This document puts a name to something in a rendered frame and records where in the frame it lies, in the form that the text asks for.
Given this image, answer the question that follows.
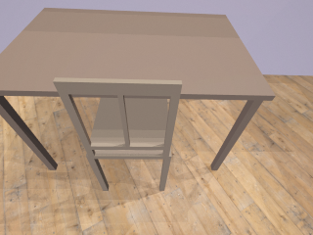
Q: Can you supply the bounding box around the table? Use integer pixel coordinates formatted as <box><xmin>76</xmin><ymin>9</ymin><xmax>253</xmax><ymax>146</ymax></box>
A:
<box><xmin>0</xmin><ymin>8</ymin><xmax>276</xmax><ymax>170</ymax></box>

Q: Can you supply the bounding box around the chair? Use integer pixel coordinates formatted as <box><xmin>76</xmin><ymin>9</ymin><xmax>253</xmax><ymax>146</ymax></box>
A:
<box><xmin>53</xmin><ymin>77</ymin><xmax>183</xmax><ymax>191</ymax></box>

